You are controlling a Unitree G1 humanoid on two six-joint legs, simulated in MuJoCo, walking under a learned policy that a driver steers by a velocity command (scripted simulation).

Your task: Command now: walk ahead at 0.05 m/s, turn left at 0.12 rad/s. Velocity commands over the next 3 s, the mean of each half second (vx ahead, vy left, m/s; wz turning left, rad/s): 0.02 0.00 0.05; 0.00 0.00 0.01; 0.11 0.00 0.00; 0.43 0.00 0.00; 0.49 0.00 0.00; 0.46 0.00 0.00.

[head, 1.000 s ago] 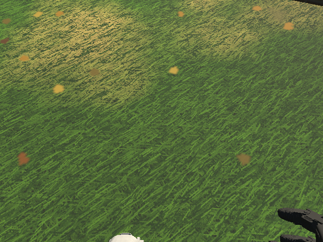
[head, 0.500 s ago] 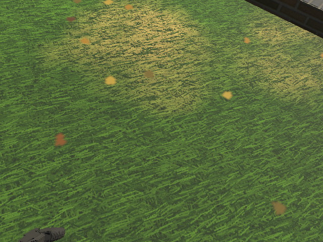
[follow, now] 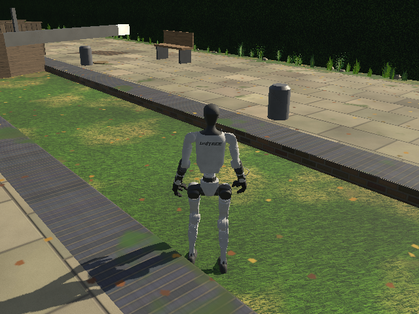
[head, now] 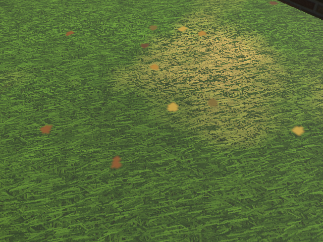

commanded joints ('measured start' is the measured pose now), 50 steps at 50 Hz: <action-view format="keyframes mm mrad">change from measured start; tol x2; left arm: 1 -48 142 33 -71 -18 -21 3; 4 47 149 38 -69 -2 -36 -3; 6 -1 146 39 -83 -7 -32 -9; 27 -14 124 63 -124 -7 21 9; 50 80 109 43 35 -5 3 20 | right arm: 1 -48 -43 -9 -63 -9 -27 11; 3 -41 -118 -27 -64 -8 -31 8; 7 -39 -67 -23 -24 10 -19 12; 24 -120 -70 -22 81 19 -25 13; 50 -69 -74 -12 316 16 -3 -23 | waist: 1 -33 -167 -39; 2 -32 -137 -67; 4 4 1 -123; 5 -21 -5 -115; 10 -15 -6 -133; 21 -2 -37 -71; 50 -23 -40 49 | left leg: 1 140 -5 29 -150 162 20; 2 191 32 -19 -155 304 34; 3 252 60 -50 -99 459 61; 4 279 51 -41 -44 465 87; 7 282 44 -46 -33 555 98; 11 275 49 -53 -17 596 110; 17 240 51 -60 -19 578 111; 32 229 42 -45 -84 374 79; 50 236 34 -27 -135 279 45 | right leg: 1 -5 -169 161 -106 459 -93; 2 6 -164 159 -86 465 -69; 5 -14 -87 67 -29 455 -10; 8 -8 -77 44 21 544 -3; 14 22 -74 40 39 505 8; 32 28 -74 45 -38 303 17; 50 -14 -72 43 -101 202 16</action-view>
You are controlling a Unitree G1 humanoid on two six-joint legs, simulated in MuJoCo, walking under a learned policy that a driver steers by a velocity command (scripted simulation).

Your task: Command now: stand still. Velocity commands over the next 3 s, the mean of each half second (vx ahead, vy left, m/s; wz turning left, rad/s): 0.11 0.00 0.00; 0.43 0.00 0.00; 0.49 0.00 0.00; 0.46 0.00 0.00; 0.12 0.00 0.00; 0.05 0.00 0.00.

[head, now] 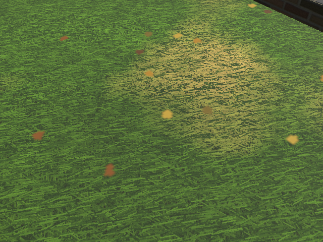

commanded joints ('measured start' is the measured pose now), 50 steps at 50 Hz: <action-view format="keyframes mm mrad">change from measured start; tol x16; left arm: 1 43 100 19 -25 -1 -14 4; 35 -7 145 29 5 -36 -82 -10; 50 -414 125 -3 -166 -39 -95 -66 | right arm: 1 -6 -102 -16 -19 0 -6 -6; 20 -142 -89 -8 -83 32 -84 15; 29 419 -245 -60 58 -1 -116 49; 33 114 -118 -2 -32 1 -134 61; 50 297 -186 6 -8 4 -87 20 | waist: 1 -3 -11 8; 19 63 -162 239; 25 -39 -114 64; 29 -153 260 -154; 32 -37 70 50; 50 -51 74 78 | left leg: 1 83 38 -26 -49 274 34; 12 79 35 -17 -71 261 21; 14 53 -14 41 -20 54 20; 20 -482 83 57 276 -223 81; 26 171 -55 205 -20 75 63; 27 305 -8 128 -57 65 91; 29 451 387 -656 -364 -237 311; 30 358 399 -597 -370 -346 307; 38 179 204 -66 -407 368 221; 50 335 261 37 -334 556 197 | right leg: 1 -130 -64 56 -111 263 13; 12 -143 -63 58 -135 254 7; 17 -147 -282 396 -367 -436 -182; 21 53 -341 399 -366 -116 -211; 24 -79 -249 218 -313 61 -162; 27 -290 -155 99 -13 269 -82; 29 -577 41 84 648 -167 10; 31 -682 -78 123 760 -6 -44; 44 -630 -132 -30 196 465 36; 50 -549 -80 -29 37 378 -45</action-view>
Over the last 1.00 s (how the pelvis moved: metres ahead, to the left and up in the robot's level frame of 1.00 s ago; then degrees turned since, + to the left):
0.03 0.00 0.00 1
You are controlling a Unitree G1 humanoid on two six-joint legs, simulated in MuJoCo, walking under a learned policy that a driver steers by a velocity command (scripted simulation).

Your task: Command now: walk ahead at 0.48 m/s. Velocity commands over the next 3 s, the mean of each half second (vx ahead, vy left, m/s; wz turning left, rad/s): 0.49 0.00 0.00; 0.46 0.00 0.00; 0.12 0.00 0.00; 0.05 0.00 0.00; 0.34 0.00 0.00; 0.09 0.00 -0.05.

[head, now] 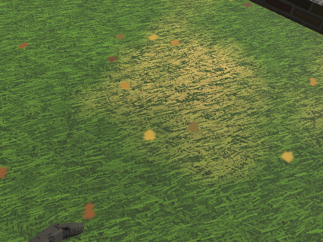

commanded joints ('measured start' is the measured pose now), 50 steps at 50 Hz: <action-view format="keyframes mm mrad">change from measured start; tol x32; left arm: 1 -38 116 29 -81 0 -23 -13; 5 442 294 79 66 25 -16 -2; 50 39 76 2 90 24 -2 34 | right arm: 1 9 -194 -40 -31 1 2 -6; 27 -518 -108 -16 -313 2 -28 48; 33 31 -348 -104 -176 -14 -24 40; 50 -93 -187 -35 -137 -18 -10 6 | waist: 1 82 144 29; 5 167 -271 -461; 16 85 -5 3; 34 -25 249 -407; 50 50 109 -42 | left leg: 1 -27 302 -87 105 787 118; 3 -115 238 -39 458 975 80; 5 -698 -33 -91 1094 -202 16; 6 -810 17 -182 1185 -220 37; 21 -785 158 -52 481 485 -41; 28 -795 123 -52 319 342 8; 31 -424 48 13 286 293 69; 33 254 419 -602 253 152 295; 39 -261 274 -291 9 309 188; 50 -283 206 -42 30 745 144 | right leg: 1 91 46 -16 -38 -67 -55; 3 488 92 -40 -49 -70 -113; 5 1066 -326 733 -212 -383 -333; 13 443 -145 227 -461 -29 -213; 31 688 -127 54 -85 441 -102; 35 -122 57 144 740 -530 -26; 50 135 11 12 14 95 44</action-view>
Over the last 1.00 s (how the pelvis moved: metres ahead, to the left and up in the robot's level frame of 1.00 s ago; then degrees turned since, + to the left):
0.25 0.03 0.00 0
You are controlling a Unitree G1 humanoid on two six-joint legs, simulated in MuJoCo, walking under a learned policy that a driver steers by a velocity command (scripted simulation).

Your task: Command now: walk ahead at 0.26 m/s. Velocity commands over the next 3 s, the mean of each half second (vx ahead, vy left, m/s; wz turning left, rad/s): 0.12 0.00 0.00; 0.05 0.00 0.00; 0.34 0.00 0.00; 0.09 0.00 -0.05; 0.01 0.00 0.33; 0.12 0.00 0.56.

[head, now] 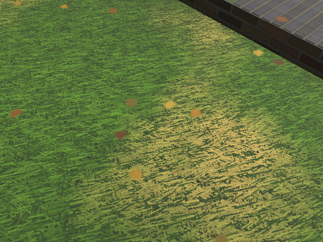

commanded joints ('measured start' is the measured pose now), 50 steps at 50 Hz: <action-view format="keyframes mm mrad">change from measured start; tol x16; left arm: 1 -38 38 2 -49 -1 -8 -8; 9 205 81 8 31 19 3 -9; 15 -69 89 1 -1 30 29 -1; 50 -21 29 5 148 -19 22 13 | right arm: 1 3 -163 -28 -28 6 3 -12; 8 174 -22 14 12 -9 18 -15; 26 -84 -96 -19 22 -9 65 -43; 50 50 -168 -52 65 32 37 -46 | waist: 1 18 123 -29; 9 87 -156 -368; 23 60 98 25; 44 56 57 -49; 50 19 225 167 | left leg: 1 -45 240 -64 5 570 110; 6 26 205 -90 263 523 38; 9 -343 47 -99 790 -523 -97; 20 -43 104 -37 285 -12 -73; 24 -331 151 -109 130 -312 -26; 43 -186 122 -67 178 70 -44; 48 -197 253 -281 13 -592 86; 50 -158 394 -449 -48 -570 161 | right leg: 1 154 57 -37 -102 88 -6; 5 264 79 -22 -235 41 -61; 8 853 -228 261 -158 821 -299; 13 396 -146 235 -405 -76 -224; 21 204 -11 91 -422 -558 -84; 25 426 73 -9 -295 -327 -39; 40 472 71 -24 -225 -18 -45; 43 478 70 -22 -222 -11 -43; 47 326 149 -105 -107 -513 -46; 50 119 96 -82 87 -434 -72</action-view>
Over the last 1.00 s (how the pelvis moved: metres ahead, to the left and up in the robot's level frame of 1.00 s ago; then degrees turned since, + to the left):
0.54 0.02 0.02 0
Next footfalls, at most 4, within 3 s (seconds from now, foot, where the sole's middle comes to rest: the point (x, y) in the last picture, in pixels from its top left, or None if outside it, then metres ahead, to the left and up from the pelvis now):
0.12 right None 0.23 -0.13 -0.79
0.42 left None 0.16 0.11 -0.79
1.56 left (135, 221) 0.58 0.09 -0.79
1.90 right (190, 231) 0.52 -0.14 -0.79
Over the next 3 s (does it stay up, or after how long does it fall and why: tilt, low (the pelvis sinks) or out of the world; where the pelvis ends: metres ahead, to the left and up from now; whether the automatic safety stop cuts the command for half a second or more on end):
stays up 0.58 0.00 -0.01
